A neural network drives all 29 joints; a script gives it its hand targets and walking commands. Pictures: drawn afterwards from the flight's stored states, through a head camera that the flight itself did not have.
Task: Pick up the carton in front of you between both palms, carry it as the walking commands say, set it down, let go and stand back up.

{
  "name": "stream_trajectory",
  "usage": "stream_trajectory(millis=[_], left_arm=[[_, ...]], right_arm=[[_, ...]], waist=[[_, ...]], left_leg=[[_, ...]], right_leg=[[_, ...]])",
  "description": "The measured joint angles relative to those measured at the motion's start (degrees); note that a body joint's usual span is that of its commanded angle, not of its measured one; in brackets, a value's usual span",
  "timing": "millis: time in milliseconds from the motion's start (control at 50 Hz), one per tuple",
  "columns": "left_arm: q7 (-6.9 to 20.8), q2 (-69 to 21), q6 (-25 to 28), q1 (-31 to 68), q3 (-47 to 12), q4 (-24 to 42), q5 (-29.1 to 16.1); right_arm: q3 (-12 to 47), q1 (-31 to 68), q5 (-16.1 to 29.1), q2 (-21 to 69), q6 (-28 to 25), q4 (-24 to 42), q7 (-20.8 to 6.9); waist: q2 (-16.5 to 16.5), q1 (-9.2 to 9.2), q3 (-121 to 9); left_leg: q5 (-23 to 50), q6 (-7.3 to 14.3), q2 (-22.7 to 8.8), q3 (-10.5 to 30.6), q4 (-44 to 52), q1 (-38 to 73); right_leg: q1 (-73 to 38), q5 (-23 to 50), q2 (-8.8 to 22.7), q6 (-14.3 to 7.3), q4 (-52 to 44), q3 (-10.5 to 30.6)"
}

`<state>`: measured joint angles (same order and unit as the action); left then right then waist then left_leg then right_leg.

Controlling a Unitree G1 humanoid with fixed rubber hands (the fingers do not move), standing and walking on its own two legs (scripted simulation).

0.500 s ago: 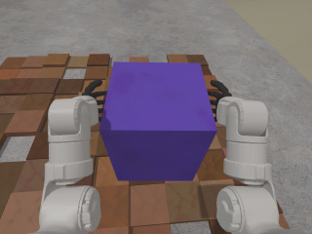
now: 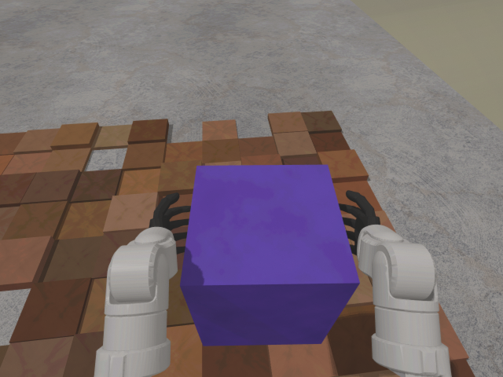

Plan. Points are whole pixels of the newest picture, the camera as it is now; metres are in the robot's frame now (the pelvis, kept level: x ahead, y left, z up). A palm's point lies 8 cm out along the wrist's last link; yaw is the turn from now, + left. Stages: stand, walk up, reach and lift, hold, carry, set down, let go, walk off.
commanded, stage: carry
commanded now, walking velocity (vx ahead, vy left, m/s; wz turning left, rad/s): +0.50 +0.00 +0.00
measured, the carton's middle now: (262, 259) +0.33 -0.01 +0.02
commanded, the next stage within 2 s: none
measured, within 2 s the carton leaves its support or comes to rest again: neither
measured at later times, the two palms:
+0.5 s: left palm (159, 82) +0.65 +0.20 +0.18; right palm (307, 82) +0.64 -0.10 +0.18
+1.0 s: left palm (199, 69) +0.86 +0.15 +0.11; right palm (309, 70) +0.87 -0.15 +0.10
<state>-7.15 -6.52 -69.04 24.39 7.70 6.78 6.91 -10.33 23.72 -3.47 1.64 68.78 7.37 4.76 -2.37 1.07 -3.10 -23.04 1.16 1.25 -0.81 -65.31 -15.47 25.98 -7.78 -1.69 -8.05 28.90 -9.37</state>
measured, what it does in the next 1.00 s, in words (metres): walks ahead: left foot, then right foot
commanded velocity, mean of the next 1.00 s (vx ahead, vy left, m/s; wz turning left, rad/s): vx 0.50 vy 0.00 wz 0.00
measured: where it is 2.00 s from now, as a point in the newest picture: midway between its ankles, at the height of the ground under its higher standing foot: (245, 198)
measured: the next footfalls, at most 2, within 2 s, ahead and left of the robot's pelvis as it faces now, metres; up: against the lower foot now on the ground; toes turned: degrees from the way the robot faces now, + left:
left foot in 0.34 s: +0.36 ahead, +0.14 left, +0.00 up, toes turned +6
right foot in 0.82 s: +0.66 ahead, -0.07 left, -0.01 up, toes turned -9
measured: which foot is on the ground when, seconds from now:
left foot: up 0.00-0.32, down 0.34-0.84, up 0.86-1.00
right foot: down 0.00-0.34, up 0.36-0.80, down 0.82-1.00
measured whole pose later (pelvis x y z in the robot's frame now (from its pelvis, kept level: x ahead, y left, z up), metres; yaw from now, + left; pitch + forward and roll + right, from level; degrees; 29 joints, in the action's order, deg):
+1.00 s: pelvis +0.59 +0.00 +0.01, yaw +1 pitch +4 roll +1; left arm -5.1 -8.6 -74.1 14.3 8.1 18.0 7.4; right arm -9.0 14.2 -8.1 8.5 73.4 18.3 4.8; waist -0.2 0.7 -4.4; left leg -21.0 0.0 -3.2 -3.7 -68.1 -29.2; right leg 18.1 -9.9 0.6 -5.1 23.4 -10.5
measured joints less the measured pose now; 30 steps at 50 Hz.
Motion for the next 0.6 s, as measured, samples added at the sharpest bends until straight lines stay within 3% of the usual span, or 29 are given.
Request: stream_trajectory(millis=[40, 100, 180, 260, 340, 380, 420, 460, 520, 600], left_arm=[[-0.8, 1.4, -0.6, 1.4, -0.3, -0.4, -1.3], [-1.5, 3.5, -1.8, 4.5, 0.3, -1.0, -3.4], [-2.1, 6.1, -3.5, 10.7, 1.1, -3.5, -5.8], [-2.5, 7.7, -5.9, 17.7, 1.7, -7.6, -6.8], [-2.5, 8.8, -9.0, 23.3, 2.8, -11.6, -6.7], [-2.3, 10.0, -9.9, 25.1, 3.9, -13.1, -6.9], [-2.0, 10.3, -11.0, 25.6, 5.5, -14.1, -6.6], [-1.8, 9.4, -12.3, 25.6, 6.6, -14.2, -5.5], [-1.8, 6.6, -12.9, 23.7, 7.8, -11.7, -3.3], [-0.9, 1.4, -11.2, 16.5, 8.8, -3.7, 0.0]], right_arm=[[0.4, 2.7, 0.5, -0.6, 0.8, -1.2, 0.7], [0.2, 7.3, 0.6, -1.2, 2.1, -3.0, 1.3], [-0.5, 13.3, 0.7, -2.3, 3.9, -5.0, 1.8], [-2.3, 18.9, 1.0, -3.8, 6.4, -7.6, 1.9], [-4.2, 24.2, 0.9, -4.6, 9.0, -11.9, 2.0], [-4.5, 26.3, 0.1, -3.7, 8.7, -14.5, 2.0], [-4.7, 26.5, -0.7, -2.6, 9.2, -15.5, 2.2], [-5.2, 25.2, -1.1, -1.7, 10.3, -14.5, 2.3], [-6.6, 21.5, -1.6, 0.0, 11.2, -10.2, 2.4], [-8.1, 13.8, -3.5, 4.2, 9.7, -1.7, 1.8]], waist=[[0.4, 0.82, 0.4], [0.7, 2.00, 0.7], [1.1, 3.03, 0.2], [1.8, 3.26, -1.2], [2.6, 2.06, -3.4], [4.0, 0.31, -3.3], [3.9, -1.16, -2.6], [3.7, -2.11, -1.8], [3.5, -2.67, -0.4], [3.0, -2.54, 0.5]], left_leg=[[-0.4, 0.8, -0.4, 0.1, -4.6, -7.6], [0.4, 1.0, -2.4, -0.1, -3.1, -17.0], [4.1, 0.1, -5.4, -0.4, 7.4, -23.9], [11.7, 0.1, -6.2, -1.6, 21.3, -23.5], [15.1, 1.2, -4.1, -5.2, 34.0, -16.0], [16.4, 2.3, -2.9, -6.4, 30.6, -15.8], [12.8, 2.8, -2.6, -6.4, 29.5, -14.4], [11.5, 2.6, -2.5, -6.2, 31.8, -11.7], [11.4, 2.5, -2.4, -6.2, 36.9, -7.0], [10.8, 2.2, -2.6, -6.4, 43.8, 0.0]], right_leg=[[-1.8, -1.1, 0.0, -0.3, -0.9, 0.3], [-4.4, -3.3, 0.0, -0.5, -1.7, 0.7], [-8.1, -6.7, 0.1, -0.3, -2.3, 1.1], [-12.0, -11.0, 0.8, 1.6, -1.7, 1.7], [-14.8, -18.0, 2.9, 5.6, 3.9, 2.3], [-11.1, -20.2, 4.5, 7.3, 16.0, 4.2], [-5.0, -20.9, 3.2, 7.3, 29.6, 6.9], [0.7, -18.7, 2.7, 7.3, 36.6, 7.2], [7.0, -14.4, 3.6, 8.2, 35.1, 6.9], [11.5, -9.2, 4.8, 9.8, 24.9, 6.3]])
